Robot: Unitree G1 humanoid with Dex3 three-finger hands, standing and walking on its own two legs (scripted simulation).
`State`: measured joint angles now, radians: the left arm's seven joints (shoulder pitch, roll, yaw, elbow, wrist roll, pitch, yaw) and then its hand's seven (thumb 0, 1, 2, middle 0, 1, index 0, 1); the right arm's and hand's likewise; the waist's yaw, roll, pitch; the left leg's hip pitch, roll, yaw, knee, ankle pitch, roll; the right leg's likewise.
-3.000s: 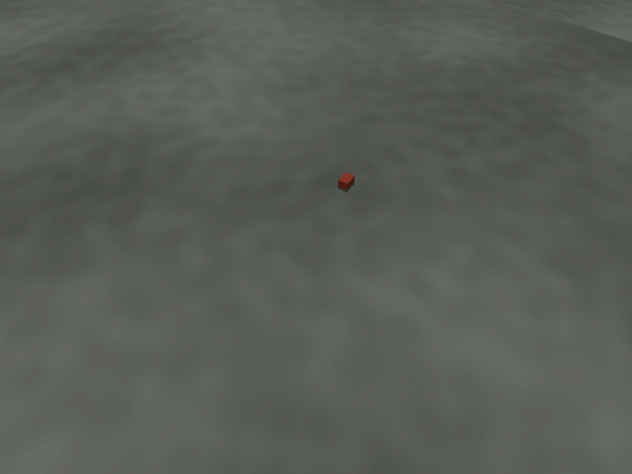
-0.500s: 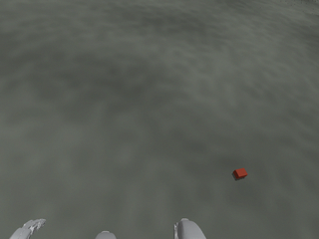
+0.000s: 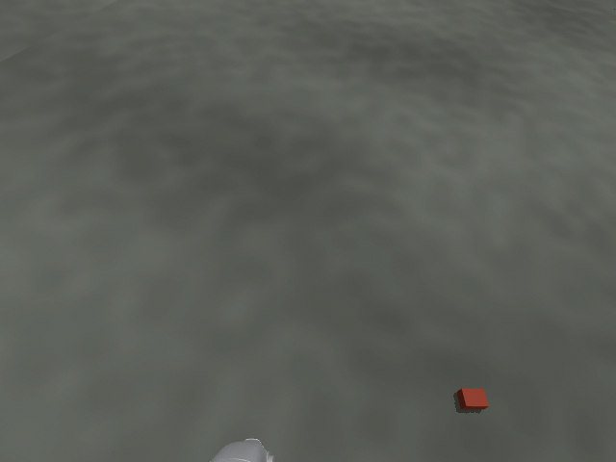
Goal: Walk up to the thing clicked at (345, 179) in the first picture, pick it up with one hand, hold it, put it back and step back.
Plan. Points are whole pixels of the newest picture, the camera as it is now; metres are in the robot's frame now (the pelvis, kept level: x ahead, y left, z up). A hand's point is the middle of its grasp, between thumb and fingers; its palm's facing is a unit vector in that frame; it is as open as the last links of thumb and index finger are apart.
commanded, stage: walk up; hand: left
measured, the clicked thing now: (472, 399) +0.45 -0.55 -0.72
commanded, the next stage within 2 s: none
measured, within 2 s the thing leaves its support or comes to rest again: neither
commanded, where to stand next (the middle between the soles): +0.11 -0.84 m, yaw +9 degrees
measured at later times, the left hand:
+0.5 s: hand out of the picture +0.08 +0.04 -0.15, palm faces +0.01 -0.93 -0.37, open 7.4 cm
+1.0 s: hand out of the picture +0.14 -0.15 -0.15, palm faces -0.04 -0.93 -0.35, open 7.4 cm
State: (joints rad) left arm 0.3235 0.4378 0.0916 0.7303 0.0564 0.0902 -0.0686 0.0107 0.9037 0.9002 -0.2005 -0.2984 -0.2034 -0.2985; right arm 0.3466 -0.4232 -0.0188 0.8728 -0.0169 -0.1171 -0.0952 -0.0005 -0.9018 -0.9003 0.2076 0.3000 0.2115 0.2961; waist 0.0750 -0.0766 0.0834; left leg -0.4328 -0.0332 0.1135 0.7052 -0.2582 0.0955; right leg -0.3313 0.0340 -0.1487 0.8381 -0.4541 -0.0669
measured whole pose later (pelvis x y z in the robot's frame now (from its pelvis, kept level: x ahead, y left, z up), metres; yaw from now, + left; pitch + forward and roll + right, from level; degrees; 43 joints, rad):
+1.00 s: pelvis +0.02 -0.45 -0.01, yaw +2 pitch -2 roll -1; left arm 0.16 0.54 0.11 0.72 0.04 0.12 -0.10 0.01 0.91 0.90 -0.20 -0.30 -0.20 -0.30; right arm 0.38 -0.51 -0.07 0.85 -0.04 -0.09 -0.10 0.00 -0.90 -0.90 0.21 0.30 0.22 0.30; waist -0.01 -0.12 0.13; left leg -0.45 0.19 -0.02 0.82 -0.35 -0.02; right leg -0.56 -0.10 0.11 1.05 -0.46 0.01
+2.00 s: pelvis +0.00 -0.87 +0.00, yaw +7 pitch -2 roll +1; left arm 0.22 0.39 0.04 0.85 0.00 0.07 -0.02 0.01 0.90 0.90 -0.20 -0.30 -0.21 -0.30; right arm 0.31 -0.39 -0.02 0.95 -0.04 -0.07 -0.04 0.00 -0.90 -0.90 0.20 0.30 0.21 0.30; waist 0.01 -0.08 0.08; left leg -0.37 -0.04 0.08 0.80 -0.40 0.07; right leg -0.44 -0.01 -0.05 0.87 -0.46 -0.03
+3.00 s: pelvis +0.03 -0.88 +0.04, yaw +11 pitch -2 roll +0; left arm 0.05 0.37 0.00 1.15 0.00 -0.01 0.00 0.01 0.91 0.90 -0.20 -0.30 -0.20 -0.30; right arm 0.07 -0.35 -0.02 1.14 -0.01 -0.02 0.01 0.00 -0.90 -0.90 0.20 0.30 0.21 0.30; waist 0.01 -0.02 0.05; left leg -0.09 0.00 0.01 0.37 -0.25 0.00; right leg -0.15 -0.06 -0.06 0.37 -0.19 0.04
